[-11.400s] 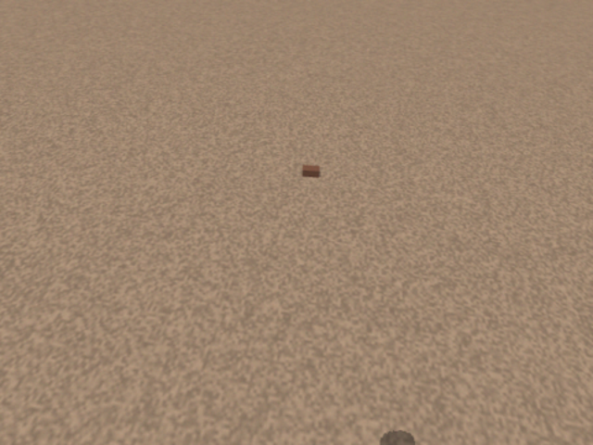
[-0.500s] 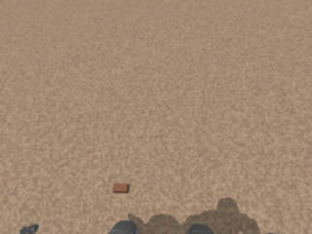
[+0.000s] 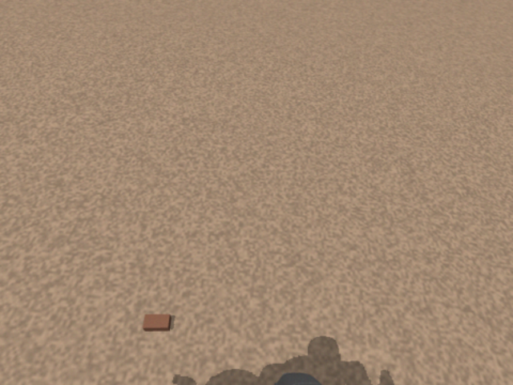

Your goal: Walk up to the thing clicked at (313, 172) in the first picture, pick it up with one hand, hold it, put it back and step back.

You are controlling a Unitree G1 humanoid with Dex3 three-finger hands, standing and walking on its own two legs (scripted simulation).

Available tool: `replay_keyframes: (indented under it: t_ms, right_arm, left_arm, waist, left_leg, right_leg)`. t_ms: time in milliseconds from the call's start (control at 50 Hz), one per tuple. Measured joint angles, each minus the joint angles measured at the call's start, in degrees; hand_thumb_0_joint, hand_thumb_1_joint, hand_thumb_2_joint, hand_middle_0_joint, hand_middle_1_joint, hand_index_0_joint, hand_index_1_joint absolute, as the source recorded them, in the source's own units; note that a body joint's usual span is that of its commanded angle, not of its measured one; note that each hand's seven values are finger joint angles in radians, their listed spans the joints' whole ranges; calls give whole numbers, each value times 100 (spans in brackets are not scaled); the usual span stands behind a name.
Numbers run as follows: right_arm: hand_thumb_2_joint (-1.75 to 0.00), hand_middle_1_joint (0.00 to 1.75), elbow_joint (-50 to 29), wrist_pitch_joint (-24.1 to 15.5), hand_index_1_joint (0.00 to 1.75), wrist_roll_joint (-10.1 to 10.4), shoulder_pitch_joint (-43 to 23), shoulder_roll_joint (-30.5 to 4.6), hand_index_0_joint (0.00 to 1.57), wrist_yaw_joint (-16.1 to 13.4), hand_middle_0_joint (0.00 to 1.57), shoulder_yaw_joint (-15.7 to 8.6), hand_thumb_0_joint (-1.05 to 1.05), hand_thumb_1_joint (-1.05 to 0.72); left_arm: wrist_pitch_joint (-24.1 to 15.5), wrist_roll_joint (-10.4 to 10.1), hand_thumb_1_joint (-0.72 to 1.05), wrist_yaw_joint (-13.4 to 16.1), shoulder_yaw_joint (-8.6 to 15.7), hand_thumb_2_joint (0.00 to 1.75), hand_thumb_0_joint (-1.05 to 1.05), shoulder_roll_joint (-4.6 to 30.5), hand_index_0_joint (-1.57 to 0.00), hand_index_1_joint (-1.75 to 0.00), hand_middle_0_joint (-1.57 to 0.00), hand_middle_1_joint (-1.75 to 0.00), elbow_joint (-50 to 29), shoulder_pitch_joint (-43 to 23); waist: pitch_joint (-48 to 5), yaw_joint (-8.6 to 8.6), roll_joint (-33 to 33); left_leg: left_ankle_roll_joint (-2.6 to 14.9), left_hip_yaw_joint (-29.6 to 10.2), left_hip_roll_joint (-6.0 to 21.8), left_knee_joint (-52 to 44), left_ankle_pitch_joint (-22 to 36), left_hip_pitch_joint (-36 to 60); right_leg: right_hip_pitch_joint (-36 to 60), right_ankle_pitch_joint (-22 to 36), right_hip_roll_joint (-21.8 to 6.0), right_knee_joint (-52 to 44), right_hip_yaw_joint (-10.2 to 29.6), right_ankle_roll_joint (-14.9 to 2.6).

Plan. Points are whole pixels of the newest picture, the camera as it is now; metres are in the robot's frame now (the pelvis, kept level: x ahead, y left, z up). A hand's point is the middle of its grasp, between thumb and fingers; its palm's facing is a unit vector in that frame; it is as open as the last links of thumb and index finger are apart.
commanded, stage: walk up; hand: left
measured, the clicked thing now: (157, 322) +0.42 +0.27 -0.73
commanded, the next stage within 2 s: none
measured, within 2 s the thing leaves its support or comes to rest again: neither
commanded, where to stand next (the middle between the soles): +0.03 +0.03 m, yaw +0 degrees
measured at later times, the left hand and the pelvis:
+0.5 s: hand out of the picture +0.04 +0.35 -0.13, palm faces +0.06 -0.86 -0.51, open 7.4 cm; pelvis -0.03 +0.03 -0.01, yaw +3 degrees
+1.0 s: hand out of the picture +0.03 +0.25 -0.11, palm faces -0.01 -0.90 -0.43, open 7.4 cm; pelvis +0.01 -0.02 +0.02, yaw +0 degrees
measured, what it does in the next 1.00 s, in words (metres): steps on the spot: left foot, then right foot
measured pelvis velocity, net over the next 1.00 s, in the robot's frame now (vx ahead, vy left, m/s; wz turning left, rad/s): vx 0.01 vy -0.02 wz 0.01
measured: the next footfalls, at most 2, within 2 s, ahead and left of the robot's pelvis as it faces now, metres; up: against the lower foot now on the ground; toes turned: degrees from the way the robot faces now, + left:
left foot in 0.40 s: +0.03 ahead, +0.17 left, +0.00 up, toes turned +3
right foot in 0.76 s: +0.02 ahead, -0.10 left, +0.00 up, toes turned -3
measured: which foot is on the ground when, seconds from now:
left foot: down 0.00-0.02, up 0.04-0.38, down 0.40-0.80, up 0.82-1.00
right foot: down 0.00-0.44, up 0.46-0.74, down 0.76-1.00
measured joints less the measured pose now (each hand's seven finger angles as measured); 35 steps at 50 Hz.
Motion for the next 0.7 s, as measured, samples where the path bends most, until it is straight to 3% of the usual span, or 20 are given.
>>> replay_keyframes:
  t_ms: [40,100,220,280,360,420,440,480,540,620,700]
  right_arm:
    - [-90,30,82,229,30,66,-80,-70,21,-44,20,-23,1,-90]
    - [-90,30,172,457,30,129,-244,-119,20,-60,20,-57,1,-90]
    - [-90,30,99,592,30,27,-341,-129,20,107,20,-112,1,-90]
    - [-90,30,109,624,30,-16,-354,-69,20,205,20,-113,1,-90]
    - [-90,30,185,585,30,-38,-343,38,20,324,20,-66,1,-90]
    - [-90,30,214,485,30,-52,-363,114,20,346,20,-65,1,-90]
    - [-90,30,206,452,30,-94,-386,166,20,339,20,-61,1,-90]
    - [-90,30,156,406,30,-99,-376,212,21,338,20,-17,1,-90]
    - [-90,30,115,378,30,-94,-410,320,21,290,20,42,1,-90]
    - [-90,30,132,179,30,-51,-368,344,21,235,20,125,1,-90]
    - [-90,30,78,-20,30,-28,-250,270,21,138,21,112,1,-90]
  left_arm:
    - [-146,6,91,103,-55,90,1,-73,-20,-30,-20,-30,-44,-66]
    - [-210,-4,91,198,-220,90,1,-260,-20,-30,-20,-30,-98,-182]
    - [-305,-13,90,380,-317,90,1,-424,-21,-30,-21,-30,-302,-276]
    - [-346,12,90,438,-266,90,1,-351,-21,-30,-21,-30,-397,-233]
    - [-294,62,90,411,-183,90,1,-128,-21,-30,-21,-30,-468,-150]
    - [-160,12,90,409,-146,90,1,76,-21,-30,-21,-30,-418,-142]
    - [-101,-21,90,436,-127,90,1,123,-21,-30,-21,-30,-359,-137]
    - [1,-83,90,508,-133,90,1,117,-20,-30,-21,-30,-153,-103]
    - [-11,-145,91,520,-155,90,1,101,-20,-30,-20,-30,39,-13]
    - [-12,-36,91,305,-155,90,1,5,-20,-30,-20,-30,119,130]
    - [101,110,91,88,-70,90,1,-59,-20,-30,-20,-30,63,226]
  waist:
    - [68,-48,170]
    - [140,-51,336]
    - [160,-71,701]
    - [122,-42,771]
    - [12,47,680]
    - [-10,111,430]
    - [16,147,282]
    - [-56,73,256]
    - [-80,3,184]
    - [-153,72,118]
    - [-198,150,46]
  left_leg:
    - [183,-339,-60,651,-340,-309]
    - [291,-660,-484,1724,-895,-733]
    - [208,-666,-693,2674,-499,-1207]
    - [160,-574,-601,2400,-333,-1156]
    - [181,-155,-385,1184,-562,-767]
    - [205,142,-487,318,19,-390]
    - [189,255,-565,351,73,-375]
    - [223,254,-545,445,26,-442]
    - [278,255,-494,268,111,-377]
    - [264,313,-397,101,159,-299]
    - [234,383,-256,127,82,-286]
  right_leg:
    - [-63,172,72,133,-104,133]
    - [-75,120,8,161,-98,111]
    - [-70,230,-122,30,-168,118]
    - [-105,231,-207,55,-196,130]
    - [-235,133,-362,256,-195,135]
    - [-457,-32,-552,658,-47,196]
    - [-542,-183,-561,840,150,95]
    - [-685,-926,-221,1314,443,-51]
    - [-727,-1063,119,1742,426,-121]
    - [-312,-1038,197,997,63,-125]
    - [-64,-1141,221,847,-59,-204]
